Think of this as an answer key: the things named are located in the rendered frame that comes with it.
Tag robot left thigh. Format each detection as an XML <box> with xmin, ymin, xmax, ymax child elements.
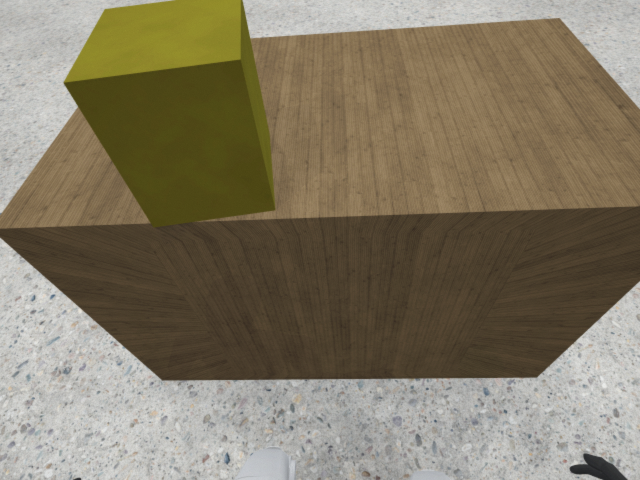
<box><xmin>234</xmin><ymin>449</ymin><xmax>296</xmax><ymax>480</ymax></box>

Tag pedestal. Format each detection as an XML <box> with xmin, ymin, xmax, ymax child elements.
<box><xmin>0</xmin><ymin>18</ymin><xmax>640</xmax><ymax>381</ymax></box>

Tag carton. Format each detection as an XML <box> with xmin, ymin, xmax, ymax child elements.
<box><xmin>63</xmin><ymin>0</ymin><xmax>275</xmax><ymax>228</ymax></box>

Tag robot right hand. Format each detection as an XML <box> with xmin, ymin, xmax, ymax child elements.
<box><xmin>570</xmin><ymin>453</ymin><xmax>628</xmax><ymax>480</ymax></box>

